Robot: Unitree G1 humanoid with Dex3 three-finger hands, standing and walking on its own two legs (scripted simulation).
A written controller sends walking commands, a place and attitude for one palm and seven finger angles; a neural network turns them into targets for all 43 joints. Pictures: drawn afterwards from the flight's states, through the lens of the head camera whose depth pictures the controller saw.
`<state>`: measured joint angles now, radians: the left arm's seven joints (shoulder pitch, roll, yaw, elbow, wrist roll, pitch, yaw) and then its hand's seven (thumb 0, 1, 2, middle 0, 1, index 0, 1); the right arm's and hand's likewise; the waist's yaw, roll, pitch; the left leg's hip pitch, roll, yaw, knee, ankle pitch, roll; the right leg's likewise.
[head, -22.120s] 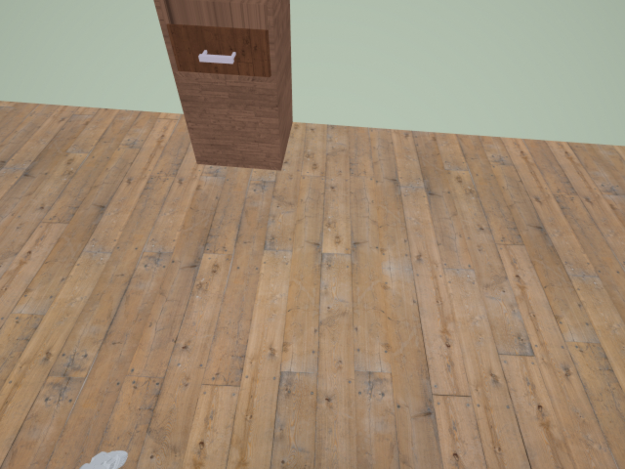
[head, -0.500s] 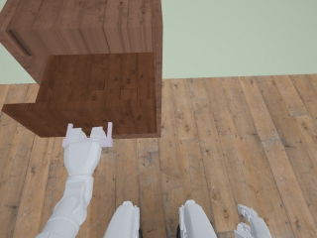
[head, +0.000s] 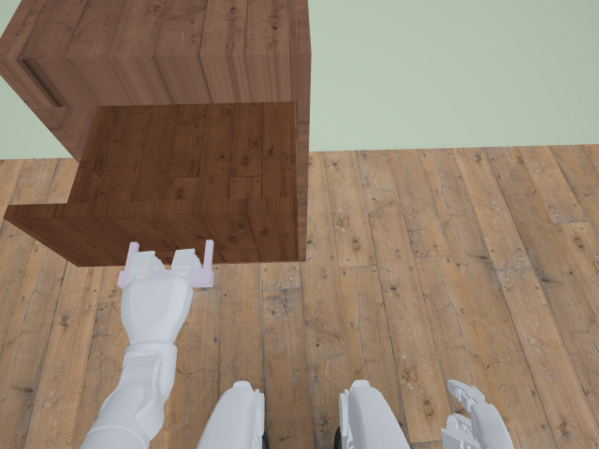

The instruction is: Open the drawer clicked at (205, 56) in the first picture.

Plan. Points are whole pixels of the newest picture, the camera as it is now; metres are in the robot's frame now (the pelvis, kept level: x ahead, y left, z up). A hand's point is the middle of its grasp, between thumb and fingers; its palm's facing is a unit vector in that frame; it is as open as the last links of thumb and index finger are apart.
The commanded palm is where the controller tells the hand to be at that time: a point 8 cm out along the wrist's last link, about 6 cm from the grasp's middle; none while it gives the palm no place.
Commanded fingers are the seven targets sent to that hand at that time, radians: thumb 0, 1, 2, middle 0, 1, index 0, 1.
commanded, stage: pull the drawer open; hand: left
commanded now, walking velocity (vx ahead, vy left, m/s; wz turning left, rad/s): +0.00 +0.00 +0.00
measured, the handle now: (169, 264) +0.37 +0.21 -0.06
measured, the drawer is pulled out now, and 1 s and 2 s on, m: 0.19 0.22 0.24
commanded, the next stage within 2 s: none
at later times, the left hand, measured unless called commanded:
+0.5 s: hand (171, 320) +0.30 +0.20 -0.08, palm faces -0.04 -0.05 -1.00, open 6.0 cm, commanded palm +0.25 +0.20 -0.04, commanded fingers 0.00 0.90 0.90 -0.40 -1.35 -0.40 -1.35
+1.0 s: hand (170, 329) +0.28 +0.20 -0.08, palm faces -0.05 -0.05 -1.00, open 6.0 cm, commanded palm +0.24 +0.20 -0.04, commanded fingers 0.00 0.90 0.90 -0.40 -1.35 -0.40 -1.35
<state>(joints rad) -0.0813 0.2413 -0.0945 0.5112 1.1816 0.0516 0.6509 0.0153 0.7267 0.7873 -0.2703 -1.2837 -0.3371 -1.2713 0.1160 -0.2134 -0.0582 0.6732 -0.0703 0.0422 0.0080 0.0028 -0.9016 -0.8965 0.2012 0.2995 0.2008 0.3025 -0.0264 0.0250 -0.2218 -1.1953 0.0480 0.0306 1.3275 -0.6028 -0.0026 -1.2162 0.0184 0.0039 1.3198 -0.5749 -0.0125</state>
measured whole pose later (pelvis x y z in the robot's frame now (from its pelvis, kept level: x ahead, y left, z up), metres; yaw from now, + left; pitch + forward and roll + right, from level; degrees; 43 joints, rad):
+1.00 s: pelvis +0.00 +0.00 +0.00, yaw +0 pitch +27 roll +0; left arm 0.03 0.23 -0.11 0.42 1.19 0.06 0.66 0.02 0.72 0.79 -0.27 -1.28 -0.34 -1.28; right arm 0.09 -0.21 -0.05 0.66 -0.07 0.04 0.01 0.00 -0.90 -0.90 0.20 0.30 0.20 0.30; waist -0.01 0.02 -0.22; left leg -1.19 0.05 0.03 1.33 -0.61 -0.01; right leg -1.21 0.02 0.00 1.33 -0.59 -0.02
